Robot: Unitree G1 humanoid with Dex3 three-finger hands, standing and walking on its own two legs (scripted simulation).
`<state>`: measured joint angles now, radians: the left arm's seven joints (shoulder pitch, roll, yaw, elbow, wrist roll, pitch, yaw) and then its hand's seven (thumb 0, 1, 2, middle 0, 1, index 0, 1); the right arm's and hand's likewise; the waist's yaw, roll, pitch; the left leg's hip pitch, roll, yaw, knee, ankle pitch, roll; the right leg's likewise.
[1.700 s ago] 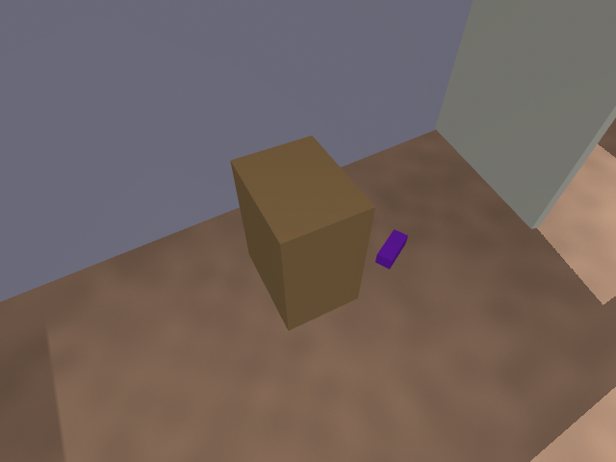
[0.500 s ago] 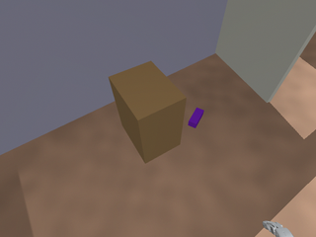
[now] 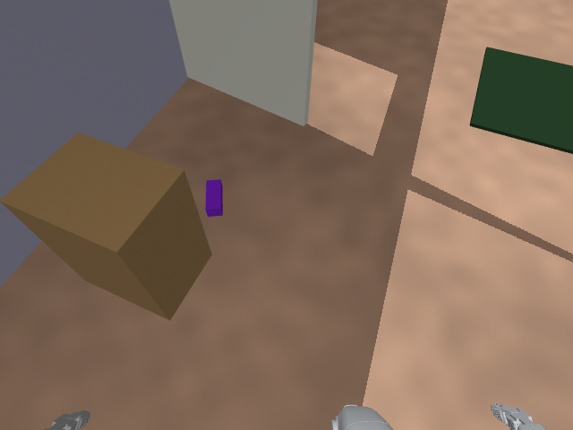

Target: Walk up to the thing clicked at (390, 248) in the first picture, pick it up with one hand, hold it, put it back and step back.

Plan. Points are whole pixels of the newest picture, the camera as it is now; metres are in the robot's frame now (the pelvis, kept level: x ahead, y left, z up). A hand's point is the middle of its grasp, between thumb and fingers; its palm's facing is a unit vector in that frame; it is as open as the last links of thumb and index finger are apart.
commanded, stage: walk up
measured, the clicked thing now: (214, 197) +1.07 +0.27 -0.75
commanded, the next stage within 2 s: none
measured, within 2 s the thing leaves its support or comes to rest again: neither
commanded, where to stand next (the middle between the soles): +0.10 -0.05 m, yaw -55 degrees
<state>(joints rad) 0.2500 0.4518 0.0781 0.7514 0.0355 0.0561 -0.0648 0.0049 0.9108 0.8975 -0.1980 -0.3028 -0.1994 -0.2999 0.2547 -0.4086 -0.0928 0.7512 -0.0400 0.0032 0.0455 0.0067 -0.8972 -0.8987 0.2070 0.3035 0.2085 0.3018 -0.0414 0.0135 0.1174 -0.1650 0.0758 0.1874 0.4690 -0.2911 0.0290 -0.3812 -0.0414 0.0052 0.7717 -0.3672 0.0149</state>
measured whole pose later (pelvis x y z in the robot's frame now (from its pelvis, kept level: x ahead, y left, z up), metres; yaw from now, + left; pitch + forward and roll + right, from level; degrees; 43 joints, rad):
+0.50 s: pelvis +0.04 +0.01 -0.03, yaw -26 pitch -2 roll +0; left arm 0.23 0.42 0.05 0.67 0.02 0.06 0.00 0.00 0.91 0.90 -0.20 -0.30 -0.20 -0.30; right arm 0.26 -0.37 -0.05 0.71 -0.03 -0.01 0.01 0.01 -0.90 -0.90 0.21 0.30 0.21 0.30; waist -0.02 -0.04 0.12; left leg -0.38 0.03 0.03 0.73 -0.31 0.01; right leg -0.45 0.12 0.19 1.00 -0.48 0.01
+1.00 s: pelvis +0.03 -0.01 -0.03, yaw -43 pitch -1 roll +0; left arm 0.32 0.39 0.04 0.76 0.02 -0.01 0.00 0.00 0.91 0.90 -0.20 -0.30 -0.21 -0.30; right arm 0.25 -0.44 -0.04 0.76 -0.01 0.01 0.00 0.01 -0.90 -0.90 0.20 0.30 0.21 0.30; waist 0.01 0.04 0.11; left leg -0.47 0.06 0.01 0.98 -0.48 0.01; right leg -0.36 0.05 0.10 0.75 -0.37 -0.01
